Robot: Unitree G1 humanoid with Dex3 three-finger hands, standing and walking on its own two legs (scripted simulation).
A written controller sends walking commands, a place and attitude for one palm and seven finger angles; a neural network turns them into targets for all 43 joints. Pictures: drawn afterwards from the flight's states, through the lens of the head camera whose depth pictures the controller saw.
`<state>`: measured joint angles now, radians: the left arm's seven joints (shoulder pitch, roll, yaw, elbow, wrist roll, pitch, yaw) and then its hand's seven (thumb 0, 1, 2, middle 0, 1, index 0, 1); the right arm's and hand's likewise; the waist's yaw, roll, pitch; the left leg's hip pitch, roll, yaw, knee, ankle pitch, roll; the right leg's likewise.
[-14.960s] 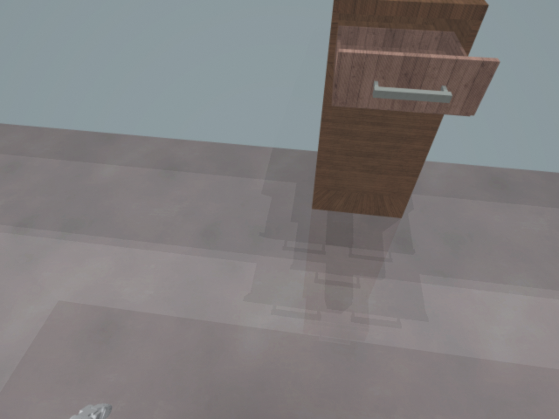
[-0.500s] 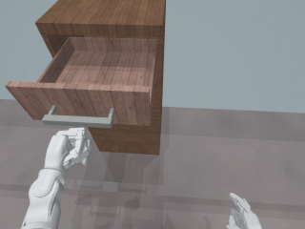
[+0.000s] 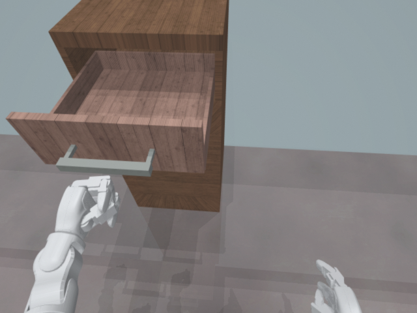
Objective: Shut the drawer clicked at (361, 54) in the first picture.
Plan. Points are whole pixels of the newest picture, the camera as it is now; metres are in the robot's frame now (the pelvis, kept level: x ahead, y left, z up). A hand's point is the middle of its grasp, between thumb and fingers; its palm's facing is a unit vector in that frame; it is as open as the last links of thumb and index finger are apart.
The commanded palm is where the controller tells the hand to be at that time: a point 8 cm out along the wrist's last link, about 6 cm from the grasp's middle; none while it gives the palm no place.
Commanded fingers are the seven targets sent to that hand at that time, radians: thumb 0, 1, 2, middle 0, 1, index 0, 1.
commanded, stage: push the drawer shut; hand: left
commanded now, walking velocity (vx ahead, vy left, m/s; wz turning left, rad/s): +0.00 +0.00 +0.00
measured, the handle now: (108, 159) +0.40 +0.23 +0.07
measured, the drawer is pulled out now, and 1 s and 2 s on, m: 0.27 0.18 0.08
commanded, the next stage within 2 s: none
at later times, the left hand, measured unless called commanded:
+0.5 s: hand (112, 185) +0.33 +0.21 +0.07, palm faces -0.03 -1.00 -0.05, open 2.8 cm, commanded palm +0.33 +0.25 +0.07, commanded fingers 0.00 0.90 0.90 -1.40 -1.60 -1.40 -1.60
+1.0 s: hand (125, 154) +0.41 +0.20 +0.07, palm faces -0.05 -1.00 -0.03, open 2.9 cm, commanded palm +0.40 +0.25 +0.07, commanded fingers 0.00 0.90 0.90 -1.40 -1.60 -1.40 -1.60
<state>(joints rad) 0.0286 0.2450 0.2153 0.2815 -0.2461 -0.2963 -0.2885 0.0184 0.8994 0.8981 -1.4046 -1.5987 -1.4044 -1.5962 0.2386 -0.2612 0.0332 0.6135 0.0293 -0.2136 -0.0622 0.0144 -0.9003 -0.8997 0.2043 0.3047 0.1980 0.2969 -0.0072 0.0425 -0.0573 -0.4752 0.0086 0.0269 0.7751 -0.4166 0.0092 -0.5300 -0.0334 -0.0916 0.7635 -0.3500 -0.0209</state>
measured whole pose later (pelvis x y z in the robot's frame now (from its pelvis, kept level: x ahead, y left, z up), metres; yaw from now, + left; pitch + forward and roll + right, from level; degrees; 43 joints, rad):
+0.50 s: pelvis -0.01 +0.00 +0.00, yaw +1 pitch +8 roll +0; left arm -0.27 0.31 0.26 0.59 -0.24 -0.32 -0.33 -0.05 0.77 0.91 -1.40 -1.60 -1.40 -1.60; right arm 0.27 -0.27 0.04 0.65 0.04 -0.15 -0.08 0.01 -0.90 -0.90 0.20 0.30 0.20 0.30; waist -0.02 0.03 -0.04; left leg -0.53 0.00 0.02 0.80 -0.40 0.01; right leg -0.57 -0.04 -0.10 0.77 -0.33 -0.02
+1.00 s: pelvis -0.02 +0.01 -0.01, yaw -1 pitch +11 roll -1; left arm -0.61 0.39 0.30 0.96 -0.18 -0.38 -0.32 -0.03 0.81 0.92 -1.40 -1.60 -1.40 -1.60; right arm 0.34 -0.27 0.05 0.66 0.02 -0.09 -0.05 0.01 -0.90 -0.90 0.21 0.30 0.20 0.30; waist -0.08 0.01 -0.06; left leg -0.64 0.01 0.04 0.85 -0.41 0.03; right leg -0.68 -0.03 -0.08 0.80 -0.32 -0.01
